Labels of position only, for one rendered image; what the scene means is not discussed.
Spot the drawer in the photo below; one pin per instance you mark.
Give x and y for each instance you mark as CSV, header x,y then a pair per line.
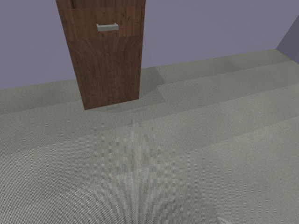
x,y
81,22

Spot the handle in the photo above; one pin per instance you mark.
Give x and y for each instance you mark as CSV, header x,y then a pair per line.
x,y
107,27

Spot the cabinet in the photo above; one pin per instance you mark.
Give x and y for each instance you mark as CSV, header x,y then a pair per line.
x,y
107,70

